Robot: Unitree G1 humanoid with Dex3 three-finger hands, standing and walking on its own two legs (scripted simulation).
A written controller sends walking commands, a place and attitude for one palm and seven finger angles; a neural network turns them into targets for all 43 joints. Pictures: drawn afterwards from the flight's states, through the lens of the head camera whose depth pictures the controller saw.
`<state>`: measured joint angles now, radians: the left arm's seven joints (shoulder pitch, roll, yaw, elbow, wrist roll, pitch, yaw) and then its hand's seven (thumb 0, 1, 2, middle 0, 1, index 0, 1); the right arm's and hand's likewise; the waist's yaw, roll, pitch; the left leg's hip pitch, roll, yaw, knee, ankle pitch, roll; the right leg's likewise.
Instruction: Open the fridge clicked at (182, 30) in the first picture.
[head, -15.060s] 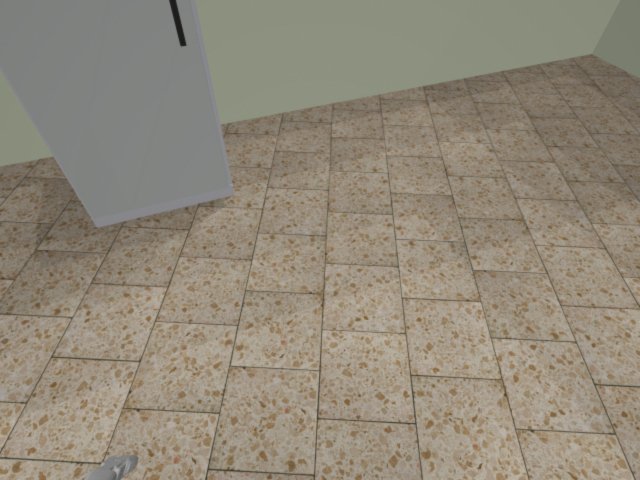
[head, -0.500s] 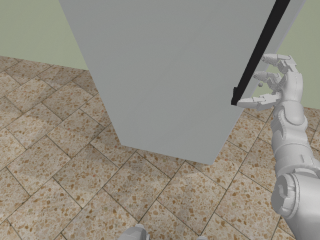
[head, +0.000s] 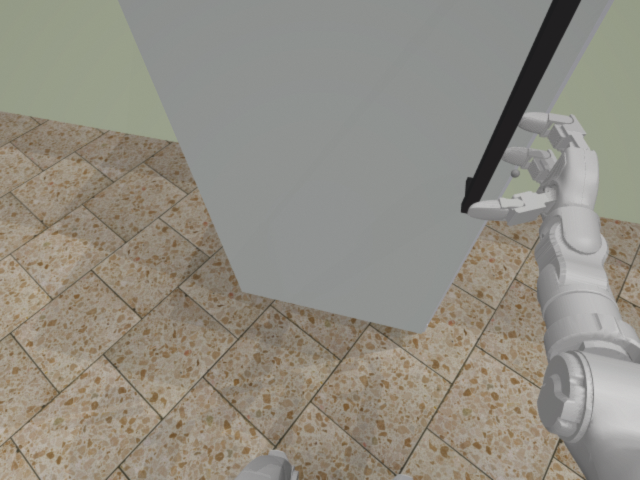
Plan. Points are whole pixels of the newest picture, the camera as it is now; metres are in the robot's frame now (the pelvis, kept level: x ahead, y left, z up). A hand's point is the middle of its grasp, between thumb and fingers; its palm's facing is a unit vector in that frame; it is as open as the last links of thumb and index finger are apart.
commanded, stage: slide the fingers in behind the handle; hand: right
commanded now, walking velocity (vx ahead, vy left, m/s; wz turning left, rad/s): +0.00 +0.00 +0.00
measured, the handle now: (528, 66) +0.54 -0.14 +0.22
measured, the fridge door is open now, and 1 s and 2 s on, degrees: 0 0 0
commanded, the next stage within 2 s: grip the handle and tug to test in 1.50 s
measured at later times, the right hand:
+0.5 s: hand (494, 176) +0.48 -0.13 +0.11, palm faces +0.10 +1.00 -0.01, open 14.0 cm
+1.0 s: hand (475, 170) +0.48 -0.11 +0.11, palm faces +0.09 +1.00 +0.01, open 14.0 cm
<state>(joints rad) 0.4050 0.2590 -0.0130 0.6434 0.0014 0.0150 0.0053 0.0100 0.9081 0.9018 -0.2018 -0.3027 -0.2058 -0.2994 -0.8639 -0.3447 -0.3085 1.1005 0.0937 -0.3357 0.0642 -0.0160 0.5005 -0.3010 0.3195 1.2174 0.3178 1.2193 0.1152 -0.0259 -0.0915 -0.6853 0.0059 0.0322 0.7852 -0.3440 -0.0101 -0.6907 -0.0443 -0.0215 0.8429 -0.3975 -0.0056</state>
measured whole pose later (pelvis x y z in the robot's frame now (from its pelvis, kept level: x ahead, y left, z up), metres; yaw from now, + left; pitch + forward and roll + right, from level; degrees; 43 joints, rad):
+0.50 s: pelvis +0.00 +0.01 +0.00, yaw +0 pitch +12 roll +1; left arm 0.37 0.25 -0.01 0.64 0.00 0.01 0.00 0.01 0.91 0.90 -0.20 -0.30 -0.21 -0.30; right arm -0.80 -0.26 -0.27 1.02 0.08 -0.32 0.00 -0.02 0.50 -0.30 0.30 1.20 0.30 1.20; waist 0.09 -0.03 -0.09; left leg -0.64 0.00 0.03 0.77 -0.35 0.00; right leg -0.63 -0.05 -0.02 0.81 -0.39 0.00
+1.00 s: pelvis +0.00 +0.01 +0.00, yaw +0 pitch +13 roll +1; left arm 0.39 0.25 0.00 0.66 0.01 0.01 0.00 0.01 0.91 0.90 -0.20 -0.30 -0.20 -0.30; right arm -0.84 -0.24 -0.27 1.06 0.07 -0.34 -0.05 -0.02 0.50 -0.30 0.30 1.20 0.30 1.20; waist 0.11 -0.03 -0.09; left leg -0.66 0.00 0.02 0.78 -0.34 0.00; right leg -0.65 -0.05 -0.03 0.81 -0.38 0.00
